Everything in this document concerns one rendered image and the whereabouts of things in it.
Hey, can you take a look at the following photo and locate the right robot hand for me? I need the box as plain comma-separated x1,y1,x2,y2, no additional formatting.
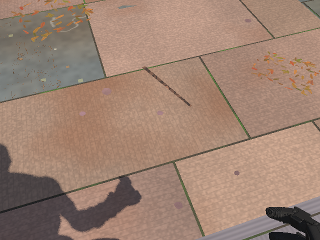
265,206,320,240

